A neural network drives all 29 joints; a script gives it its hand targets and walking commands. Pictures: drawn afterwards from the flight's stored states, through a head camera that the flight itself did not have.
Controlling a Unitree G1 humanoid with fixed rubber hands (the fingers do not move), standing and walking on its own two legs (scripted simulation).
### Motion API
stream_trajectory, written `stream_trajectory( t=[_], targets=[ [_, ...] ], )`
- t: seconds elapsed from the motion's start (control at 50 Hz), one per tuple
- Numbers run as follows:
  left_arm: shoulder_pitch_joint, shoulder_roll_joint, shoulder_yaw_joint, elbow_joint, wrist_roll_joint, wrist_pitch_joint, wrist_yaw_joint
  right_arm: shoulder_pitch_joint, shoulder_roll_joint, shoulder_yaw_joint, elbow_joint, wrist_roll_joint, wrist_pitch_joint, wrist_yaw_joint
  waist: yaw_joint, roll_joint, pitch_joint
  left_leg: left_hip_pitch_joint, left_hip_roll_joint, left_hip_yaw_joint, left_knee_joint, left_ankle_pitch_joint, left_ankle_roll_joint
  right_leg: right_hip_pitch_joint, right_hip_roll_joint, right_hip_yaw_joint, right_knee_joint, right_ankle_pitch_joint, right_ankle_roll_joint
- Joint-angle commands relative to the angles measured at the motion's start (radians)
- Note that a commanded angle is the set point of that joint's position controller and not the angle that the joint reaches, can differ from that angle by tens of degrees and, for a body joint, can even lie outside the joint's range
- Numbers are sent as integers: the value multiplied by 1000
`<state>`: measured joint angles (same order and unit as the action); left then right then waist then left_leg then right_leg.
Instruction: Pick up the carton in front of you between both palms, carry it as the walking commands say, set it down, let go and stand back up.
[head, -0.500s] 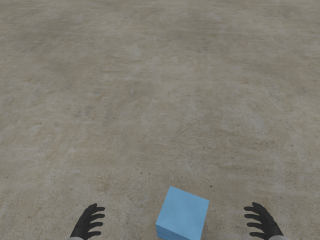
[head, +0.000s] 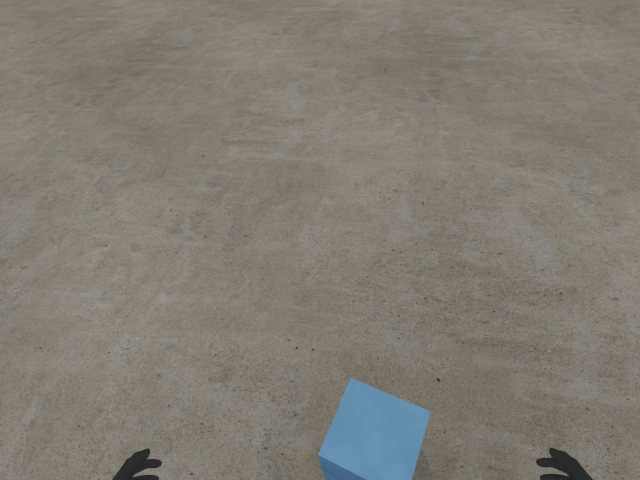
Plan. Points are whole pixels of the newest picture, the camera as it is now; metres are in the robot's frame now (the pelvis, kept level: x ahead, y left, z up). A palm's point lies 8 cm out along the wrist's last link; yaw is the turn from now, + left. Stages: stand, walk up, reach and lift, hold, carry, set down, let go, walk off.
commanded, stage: stand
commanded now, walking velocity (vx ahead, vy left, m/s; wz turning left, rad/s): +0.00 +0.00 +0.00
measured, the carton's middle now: (374, 447) +0.34 -0.06 -0.65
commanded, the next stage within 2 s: none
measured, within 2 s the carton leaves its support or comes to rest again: neither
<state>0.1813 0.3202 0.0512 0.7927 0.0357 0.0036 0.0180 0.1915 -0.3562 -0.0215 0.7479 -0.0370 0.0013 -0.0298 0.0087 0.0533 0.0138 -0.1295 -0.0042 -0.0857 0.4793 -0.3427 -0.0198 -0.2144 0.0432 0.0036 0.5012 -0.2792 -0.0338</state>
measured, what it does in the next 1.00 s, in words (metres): stands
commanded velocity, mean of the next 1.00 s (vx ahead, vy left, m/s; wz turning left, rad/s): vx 0.00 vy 0.00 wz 0.00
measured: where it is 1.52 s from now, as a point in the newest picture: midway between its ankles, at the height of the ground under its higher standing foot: outside the picture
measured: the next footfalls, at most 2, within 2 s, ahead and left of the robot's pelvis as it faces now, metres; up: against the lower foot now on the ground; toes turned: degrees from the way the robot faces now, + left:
none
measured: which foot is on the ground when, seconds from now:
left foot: down 0.00-1.00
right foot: down 0.00-1.00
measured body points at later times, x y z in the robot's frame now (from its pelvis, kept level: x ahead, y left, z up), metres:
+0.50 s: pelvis -0.01 +0.00 +0.01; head -0.01 -0.02 +0.46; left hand +0.10 +0.31 -0.10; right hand +0.11 -0.30 -0.11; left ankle -0.05 +0.14 -0.74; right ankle -0.01 -0.10 -0.74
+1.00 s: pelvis -0.02 +0.00 +0.01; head -0.02 -0.01 +0.46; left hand +0.08 +0.32 -0.10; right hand +0.08 -0.30 -0.11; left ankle -0.05 +0.14 -0.74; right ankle -0.01 -0.10 -0.74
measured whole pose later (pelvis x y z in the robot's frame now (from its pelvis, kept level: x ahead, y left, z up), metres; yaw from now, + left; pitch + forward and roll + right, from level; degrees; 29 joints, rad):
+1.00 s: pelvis -0.02 +0.00 +0.01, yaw +0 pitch -2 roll +0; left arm 0.11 0.37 0.02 1.03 0.01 -0.01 0.01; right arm 0.17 -0.39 0.00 0.97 -0.02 -0.02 -0.02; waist 0.01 0.03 0.03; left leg -0.06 -0.01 -0.08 0.35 -0.25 -0.02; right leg -0.15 0.03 0.01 0.37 -0.19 -0.03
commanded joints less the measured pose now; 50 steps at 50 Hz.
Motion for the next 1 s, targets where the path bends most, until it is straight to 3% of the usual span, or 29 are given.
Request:
stream_trajectory(
  t=[0.0,0.58,0.98],
  targets=[
    [-18,169,39,-31,-3,-13,5,-12,-134,-28,-39,2,-15,-7,0,-55,-66,-19,70,-36,-41,339,18,91,-122,108,-72,378,10],
    [-89,205,19,141,-14,-15,-7,-45,-176,-8,120,8,-27,-4,7,-46,-8,-20,96,-60,-159,230,32,117,-135,126,-166,217,5],
    [-105,227,4,197,-22,-19,-9,-52,-193,-6,184,16,-28,3,4,-46,-8,-12,103,-65,-184,236,37,125,-145,131,-183,220,4]
  ],
)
